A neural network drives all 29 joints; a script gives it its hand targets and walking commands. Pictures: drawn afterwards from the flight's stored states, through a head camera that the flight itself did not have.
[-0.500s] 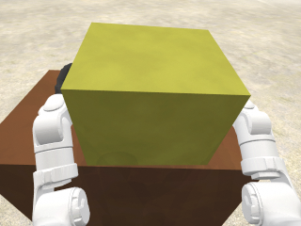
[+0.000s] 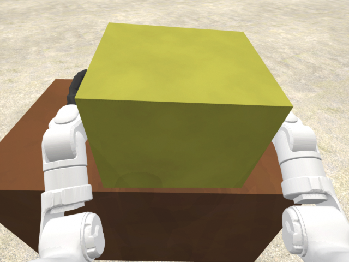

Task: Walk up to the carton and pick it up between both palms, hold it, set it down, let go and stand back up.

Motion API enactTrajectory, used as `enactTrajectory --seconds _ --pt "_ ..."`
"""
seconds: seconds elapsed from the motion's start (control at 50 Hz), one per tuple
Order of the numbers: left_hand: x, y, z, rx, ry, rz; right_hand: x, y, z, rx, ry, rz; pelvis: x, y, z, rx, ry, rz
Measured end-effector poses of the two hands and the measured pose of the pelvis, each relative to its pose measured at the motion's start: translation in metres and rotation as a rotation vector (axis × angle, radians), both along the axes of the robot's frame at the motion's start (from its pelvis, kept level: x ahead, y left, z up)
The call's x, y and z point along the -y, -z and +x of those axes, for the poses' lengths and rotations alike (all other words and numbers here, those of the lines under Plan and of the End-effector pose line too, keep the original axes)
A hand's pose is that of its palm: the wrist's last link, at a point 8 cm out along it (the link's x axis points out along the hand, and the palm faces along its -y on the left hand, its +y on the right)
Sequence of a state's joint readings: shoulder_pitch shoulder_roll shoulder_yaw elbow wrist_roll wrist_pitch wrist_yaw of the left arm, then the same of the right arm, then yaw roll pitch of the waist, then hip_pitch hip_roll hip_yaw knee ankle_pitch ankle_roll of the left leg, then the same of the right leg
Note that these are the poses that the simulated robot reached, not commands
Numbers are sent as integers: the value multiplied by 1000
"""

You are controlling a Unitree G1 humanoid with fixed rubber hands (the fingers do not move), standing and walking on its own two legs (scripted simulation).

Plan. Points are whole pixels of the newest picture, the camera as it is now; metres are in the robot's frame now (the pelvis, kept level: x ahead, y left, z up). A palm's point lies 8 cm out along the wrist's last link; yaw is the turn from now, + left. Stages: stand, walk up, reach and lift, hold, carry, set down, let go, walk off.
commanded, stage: hold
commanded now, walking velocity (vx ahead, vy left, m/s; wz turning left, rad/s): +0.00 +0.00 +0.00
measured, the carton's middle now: (176, 106) +0.40 -0.01 +0.20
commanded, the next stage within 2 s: set down in 0.84 s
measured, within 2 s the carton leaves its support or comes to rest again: neither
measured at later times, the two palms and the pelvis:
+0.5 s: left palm (69, 112) +0.36 +0.21 +0.22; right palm (264, 110) +0.36 -0.19 +0.21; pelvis +0.00 +0.01 +0.00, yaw +0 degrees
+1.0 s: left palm (80, 110) +0.37 +0.20 +0.22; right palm (266, 112) +0.37 -0.21 +0.20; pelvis +0.00 +0.00 +0.00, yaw +1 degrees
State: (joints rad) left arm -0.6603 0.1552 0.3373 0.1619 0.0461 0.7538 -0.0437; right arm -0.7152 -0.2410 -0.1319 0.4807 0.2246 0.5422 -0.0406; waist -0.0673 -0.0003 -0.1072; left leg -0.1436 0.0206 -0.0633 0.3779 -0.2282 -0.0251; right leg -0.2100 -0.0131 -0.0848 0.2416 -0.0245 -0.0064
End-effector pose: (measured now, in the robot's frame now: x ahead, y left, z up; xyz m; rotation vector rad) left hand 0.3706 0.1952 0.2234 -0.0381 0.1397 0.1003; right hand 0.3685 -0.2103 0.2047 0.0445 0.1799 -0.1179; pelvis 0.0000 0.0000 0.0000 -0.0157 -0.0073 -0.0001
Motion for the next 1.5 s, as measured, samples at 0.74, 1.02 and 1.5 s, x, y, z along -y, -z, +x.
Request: enactTrajectory --seconds 0.74,1.02,1.5 --pt "-10 2 -7 -4 2 -15 -10 -6 -8 -5 5 1 -8 1 -3 23 3 0" --pt "0 8 3 22 -2 -6 0 11 2 21 -5 -19 4 -1 2 29 -14 5" --pt "4 63 38 56 44 31 4 68 19 54 15 -110 -5 -1 22 -10 -5 -5"
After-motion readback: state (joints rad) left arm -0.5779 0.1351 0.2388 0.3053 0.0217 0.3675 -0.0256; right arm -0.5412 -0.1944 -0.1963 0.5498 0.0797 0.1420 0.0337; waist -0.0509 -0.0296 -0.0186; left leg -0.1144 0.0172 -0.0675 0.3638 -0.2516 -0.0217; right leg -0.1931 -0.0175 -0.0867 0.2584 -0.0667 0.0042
